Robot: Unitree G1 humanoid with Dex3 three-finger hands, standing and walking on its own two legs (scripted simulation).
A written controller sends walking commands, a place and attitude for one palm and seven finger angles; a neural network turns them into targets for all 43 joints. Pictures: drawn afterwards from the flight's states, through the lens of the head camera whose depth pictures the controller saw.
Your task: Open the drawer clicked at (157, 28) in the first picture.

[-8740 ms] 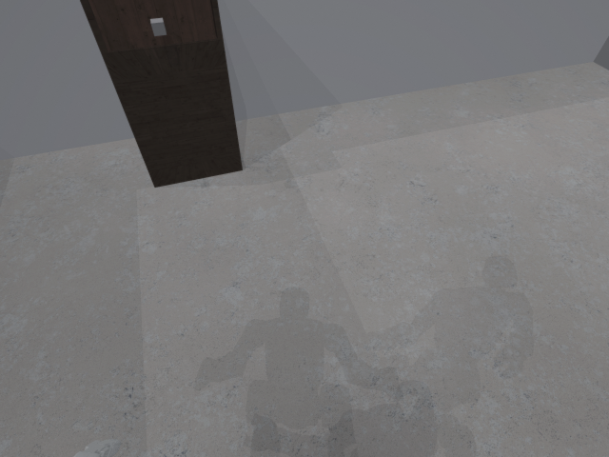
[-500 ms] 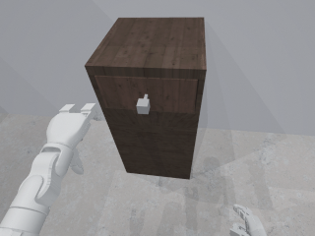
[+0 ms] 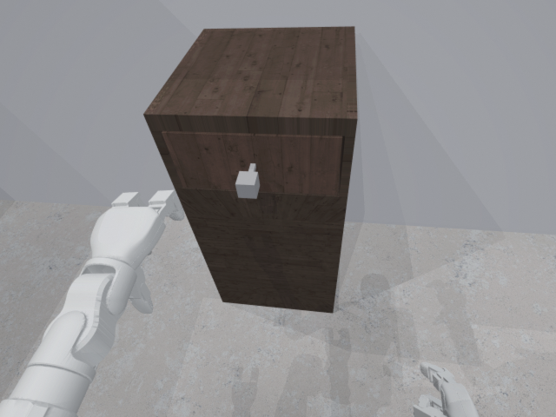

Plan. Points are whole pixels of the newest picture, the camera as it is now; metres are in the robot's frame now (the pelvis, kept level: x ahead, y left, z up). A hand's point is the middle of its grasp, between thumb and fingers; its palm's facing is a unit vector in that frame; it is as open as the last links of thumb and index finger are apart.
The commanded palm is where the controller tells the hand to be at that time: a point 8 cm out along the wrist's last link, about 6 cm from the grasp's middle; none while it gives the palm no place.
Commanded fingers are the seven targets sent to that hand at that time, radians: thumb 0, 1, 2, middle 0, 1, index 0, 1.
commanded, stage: move the hooked fingers above the handle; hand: left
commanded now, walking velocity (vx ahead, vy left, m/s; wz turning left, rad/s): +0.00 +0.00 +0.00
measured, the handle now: (249, 178) +0.58 +0.15 -0.03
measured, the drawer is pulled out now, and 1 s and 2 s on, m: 0.00 0.00 0.00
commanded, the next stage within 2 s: none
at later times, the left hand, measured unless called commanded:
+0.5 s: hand (189, 216) +0.39 +0.21 +0.06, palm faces -0.03 -0.06 -1.00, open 13.8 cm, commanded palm +0.38 +0.21 +0.12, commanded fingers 0.00 -0.50 0.30 -0.30 -1.20 -0.30 -1.20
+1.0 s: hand (215, 190) +0.46 +0.18 +0.05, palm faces -0.03 -0.03 -1.00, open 13.8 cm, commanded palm +0.45 +0.18 +0.11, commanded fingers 0.00 -0.50 0.30 -0.30 -1.20 -0.30 -1.20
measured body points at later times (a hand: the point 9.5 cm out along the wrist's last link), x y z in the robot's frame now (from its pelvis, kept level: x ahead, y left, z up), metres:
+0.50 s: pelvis +0.02 -0.01 -0.01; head +0.05 -0.04 +0.44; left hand +0.39 +0.21 +0.11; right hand +0.15 -0.27 -0.14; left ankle +0.03 +0.11 -0.74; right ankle -0.01 -0.11 -0.74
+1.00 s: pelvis +0.03 -0.01 -0.01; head +0.07 -0.03 +0.43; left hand +0.46 +0.18 +0.10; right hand +0.10 -0.27 -0.15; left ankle +0.03 +0.11 -0.74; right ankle -0.01 -0.11 -0.74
